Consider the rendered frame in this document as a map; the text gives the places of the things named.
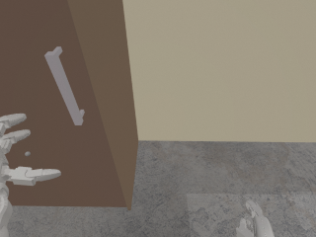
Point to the left robot hand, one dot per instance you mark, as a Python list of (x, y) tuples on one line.
[(24, 176)]

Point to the robot left forearm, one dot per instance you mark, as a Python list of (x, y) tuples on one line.
[(6, 210)]

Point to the handle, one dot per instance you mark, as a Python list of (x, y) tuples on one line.
[(56, 68)]

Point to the wardrobe door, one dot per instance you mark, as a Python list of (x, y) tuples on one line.
[(82, 153)]

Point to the right robot hand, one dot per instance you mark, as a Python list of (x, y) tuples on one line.
[(259, 224)]

